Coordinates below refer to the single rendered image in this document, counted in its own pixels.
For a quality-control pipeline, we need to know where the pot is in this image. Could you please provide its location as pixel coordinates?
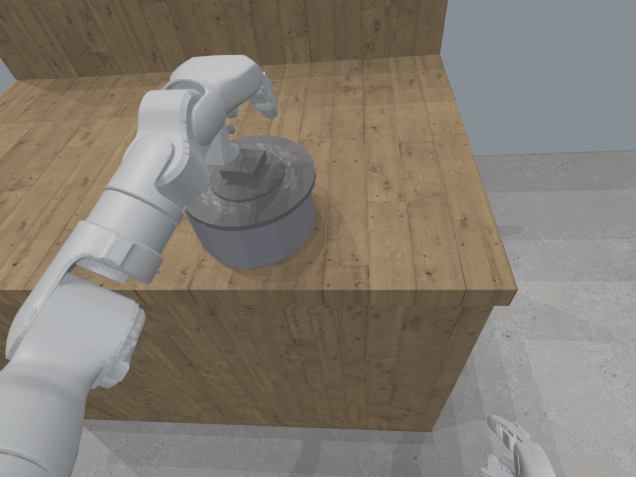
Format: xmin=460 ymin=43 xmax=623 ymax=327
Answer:
xmin=185 ymin=193 xmax=315 ymax=268

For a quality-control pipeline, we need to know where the knob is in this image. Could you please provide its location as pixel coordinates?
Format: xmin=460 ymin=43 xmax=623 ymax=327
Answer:
xmin=219 ymin=148 xmax=267 ymax=182

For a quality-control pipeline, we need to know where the robot right hand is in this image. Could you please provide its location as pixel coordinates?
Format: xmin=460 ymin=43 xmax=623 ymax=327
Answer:
xmin=481 ymin=415 xmax=557 ymax=477

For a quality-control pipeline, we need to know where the lid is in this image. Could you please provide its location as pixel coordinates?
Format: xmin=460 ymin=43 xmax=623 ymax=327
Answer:
xmin=186 ymin=135 xmax=316 ymax=231

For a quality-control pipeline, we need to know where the robot left upper arm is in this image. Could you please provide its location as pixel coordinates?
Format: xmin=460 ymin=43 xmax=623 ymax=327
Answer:
xmin=0 ymin=273 xmax=146 ymax=477

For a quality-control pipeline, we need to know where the robot left hand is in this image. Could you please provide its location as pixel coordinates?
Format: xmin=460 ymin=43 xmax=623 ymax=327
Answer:
xmin=170 ymin=55 xmax=278 ymax=167

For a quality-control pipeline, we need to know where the left robot forearm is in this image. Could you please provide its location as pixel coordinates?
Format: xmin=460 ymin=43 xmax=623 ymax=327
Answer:
xmin=6 ymin=76 xmax=226 ymax=360

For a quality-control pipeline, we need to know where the table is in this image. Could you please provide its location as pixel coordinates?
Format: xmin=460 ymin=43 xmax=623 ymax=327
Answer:
xmin=0 ymin=0 xmax=518 ymax=432

